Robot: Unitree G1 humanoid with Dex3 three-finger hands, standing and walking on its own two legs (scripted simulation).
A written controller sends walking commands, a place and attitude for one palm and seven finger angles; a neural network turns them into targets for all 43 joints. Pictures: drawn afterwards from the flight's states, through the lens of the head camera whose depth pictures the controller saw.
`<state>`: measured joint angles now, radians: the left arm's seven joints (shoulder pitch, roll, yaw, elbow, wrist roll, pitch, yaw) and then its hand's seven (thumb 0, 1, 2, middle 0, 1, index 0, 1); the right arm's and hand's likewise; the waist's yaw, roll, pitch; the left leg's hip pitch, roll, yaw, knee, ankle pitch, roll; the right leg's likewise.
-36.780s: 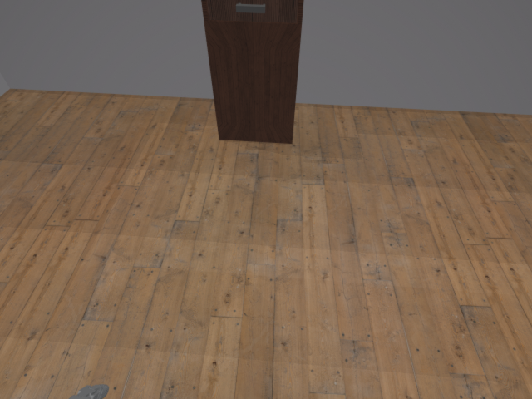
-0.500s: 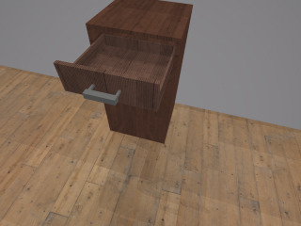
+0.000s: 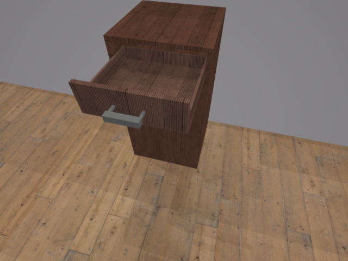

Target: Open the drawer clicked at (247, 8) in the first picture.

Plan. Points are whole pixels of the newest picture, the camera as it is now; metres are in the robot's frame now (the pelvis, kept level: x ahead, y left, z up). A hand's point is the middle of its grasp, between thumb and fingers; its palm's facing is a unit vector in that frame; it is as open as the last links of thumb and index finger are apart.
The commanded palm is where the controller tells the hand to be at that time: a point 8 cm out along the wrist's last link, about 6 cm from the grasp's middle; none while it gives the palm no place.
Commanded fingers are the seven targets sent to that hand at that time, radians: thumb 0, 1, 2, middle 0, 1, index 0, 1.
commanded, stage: let the arm hang, fingers relaxed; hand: left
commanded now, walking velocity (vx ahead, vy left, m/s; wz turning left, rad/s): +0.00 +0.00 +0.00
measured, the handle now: (125, 114) +0.54 +0.20 -0.01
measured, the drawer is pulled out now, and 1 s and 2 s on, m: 0.30 0.30 0.30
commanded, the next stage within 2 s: look to check the result in 0.32 s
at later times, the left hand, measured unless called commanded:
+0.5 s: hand out of the picture +0.01 +0.16 -0.17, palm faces +0.02 -0.98 -0.18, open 7.3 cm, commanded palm none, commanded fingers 0.00 0.90 0.90 -0.20 -0.30 -0.20 -0.30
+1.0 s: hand out of the picture +0.03 +0.16 -0.17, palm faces +0.01 -0.98 -0.20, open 7.3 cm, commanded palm none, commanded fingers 0.00 0.90 0.90 -0.20 -0.30 -0.20 -0.30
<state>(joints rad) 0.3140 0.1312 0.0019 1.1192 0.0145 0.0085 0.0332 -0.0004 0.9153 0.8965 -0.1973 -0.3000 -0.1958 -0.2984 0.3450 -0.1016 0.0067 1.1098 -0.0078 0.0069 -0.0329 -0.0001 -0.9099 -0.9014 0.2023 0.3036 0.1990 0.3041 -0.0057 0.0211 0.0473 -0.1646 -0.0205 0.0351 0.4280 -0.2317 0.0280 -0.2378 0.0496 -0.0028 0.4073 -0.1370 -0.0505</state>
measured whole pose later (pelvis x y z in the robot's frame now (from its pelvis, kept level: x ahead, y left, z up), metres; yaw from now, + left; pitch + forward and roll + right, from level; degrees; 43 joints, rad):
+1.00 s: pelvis +0.03 -0.01 +0.00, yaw -1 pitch -2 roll +0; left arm 0.28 0.13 0.01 1.12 0.01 -0.01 0.04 0.00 0.92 0.90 -0.20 -0.30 -0.20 -0.30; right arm 0.31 -0.11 -0.01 1.13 0.00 -0.01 -0.04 0.00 -0.91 -0.90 0.20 0.30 0.20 0.30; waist -0.01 0.02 0.06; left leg -0.11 0.00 0.04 0.39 -0.26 0.01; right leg -0.19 0.07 0.00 0.39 -0.17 -0.07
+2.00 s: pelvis +0.04 -0.02 +0.00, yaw +0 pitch -1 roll +0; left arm 0.27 0.14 0.01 1.12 0.01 -0.01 0.04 0.00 0.91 0.90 -0.20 -0.30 -0.20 -0.30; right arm 0.31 -0.13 -0.01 1.13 -0.01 0.00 -0.04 0.00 -0.91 -0.90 0.20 0.30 0.20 0.30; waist -0.02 0.02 0.06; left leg -0.09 0.01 0.03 0.38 -0.26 0.00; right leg -0.18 0.09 0.00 0.37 -0.17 -0.08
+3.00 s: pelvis +0.04 -0.01 +0.00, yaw +0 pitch -1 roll +0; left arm 0.25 0.16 0.02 1.11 0.01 -0.01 0.03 0.00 0.91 0.90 -0.20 -0.30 -0.20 -0.30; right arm 0.29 -0.14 -0.02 1.13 -0.01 0.00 -0.04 0.00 -0.91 -0.90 0.20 0.30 0.20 0.30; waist -0.01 0.02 0.07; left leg -0.08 0.01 0.03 0.37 -0.26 0.00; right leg -0.17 0.08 0.00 0.36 -0.17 -0.07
